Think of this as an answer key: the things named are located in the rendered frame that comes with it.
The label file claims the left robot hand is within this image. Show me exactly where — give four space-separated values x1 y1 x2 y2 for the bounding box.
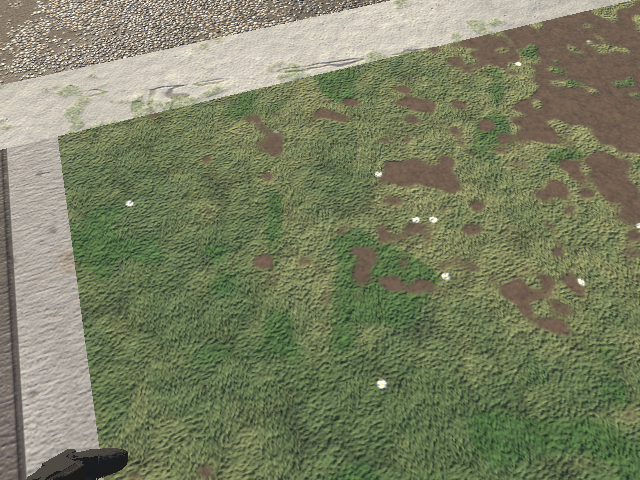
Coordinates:
26 448 128 480

